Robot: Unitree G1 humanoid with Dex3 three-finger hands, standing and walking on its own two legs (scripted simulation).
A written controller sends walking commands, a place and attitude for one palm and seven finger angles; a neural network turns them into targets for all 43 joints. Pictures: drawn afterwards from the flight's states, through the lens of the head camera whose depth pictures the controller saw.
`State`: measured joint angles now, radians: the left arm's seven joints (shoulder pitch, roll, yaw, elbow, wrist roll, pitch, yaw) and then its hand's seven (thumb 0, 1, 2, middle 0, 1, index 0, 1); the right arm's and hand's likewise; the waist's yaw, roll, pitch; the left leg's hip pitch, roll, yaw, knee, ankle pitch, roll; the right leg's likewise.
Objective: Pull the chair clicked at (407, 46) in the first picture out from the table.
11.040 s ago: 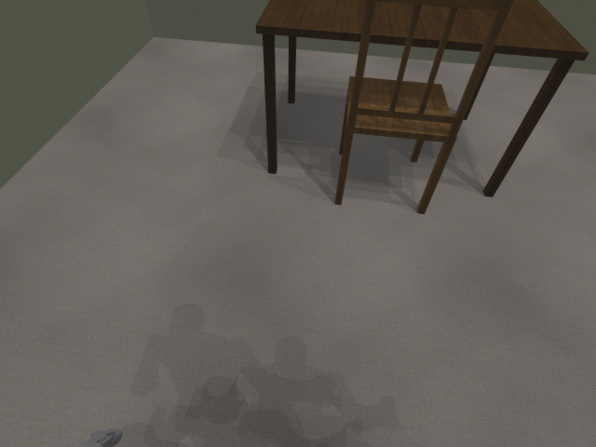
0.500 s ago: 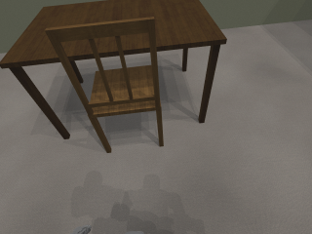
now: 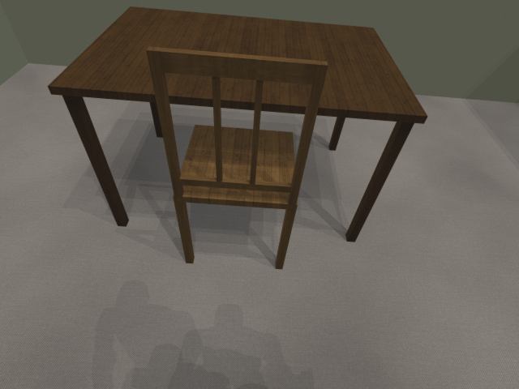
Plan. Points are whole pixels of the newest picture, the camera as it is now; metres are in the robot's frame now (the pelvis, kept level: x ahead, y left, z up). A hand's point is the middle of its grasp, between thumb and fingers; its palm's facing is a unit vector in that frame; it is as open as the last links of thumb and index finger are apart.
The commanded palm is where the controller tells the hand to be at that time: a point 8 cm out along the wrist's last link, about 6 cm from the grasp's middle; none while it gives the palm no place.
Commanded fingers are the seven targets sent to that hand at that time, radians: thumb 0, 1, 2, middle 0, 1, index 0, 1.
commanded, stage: take the last steps up to it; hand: left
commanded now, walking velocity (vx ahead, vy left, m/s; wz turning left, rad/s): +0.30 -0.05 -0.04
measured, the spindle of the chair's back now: (218, 134) +0.77 +0.18 -0.07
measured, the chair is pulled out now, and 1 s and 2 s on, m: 0.00 0.00 0.00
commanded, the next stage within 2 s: come to a stop and stand still in 0.76 s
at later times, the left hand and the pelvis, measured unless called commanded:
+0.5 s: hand (206, 337) +0.25 +0.12 -0.16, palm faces +0.03 -0.97 -0.22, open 7.3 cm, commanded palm none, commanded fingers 0.00 0.90 0.90 -0.20 -0.30 -0.20 -0.30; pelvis +0.17 -0.07 +0.00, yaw +0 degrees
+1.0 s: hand (204, 311) +0.30 +0.13 -0.18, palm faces +0.08 -0.99 -0.14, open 7.4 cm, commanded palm none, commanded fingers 0.00 0.90 0.90 -0.20 -0.30 -0.20 -0.30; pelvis +0.32 -0.03 +0.00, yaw +1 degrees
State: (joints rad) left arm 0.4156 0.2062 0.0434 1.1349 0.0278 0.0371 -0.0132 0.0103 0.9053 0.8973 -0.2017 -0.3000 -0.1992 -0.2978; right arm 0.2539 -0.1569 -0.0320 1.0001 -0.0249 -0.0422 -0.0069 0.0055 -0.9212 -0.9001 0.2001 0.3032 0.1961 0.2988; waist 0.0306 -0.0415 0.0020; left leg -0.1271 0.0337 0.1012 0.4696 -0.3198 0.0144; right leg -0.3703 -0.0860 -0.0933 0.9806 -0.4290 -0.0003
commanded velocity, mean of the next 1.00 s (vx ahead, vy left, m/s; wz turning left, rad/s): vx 0.16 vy -0.04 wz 0.01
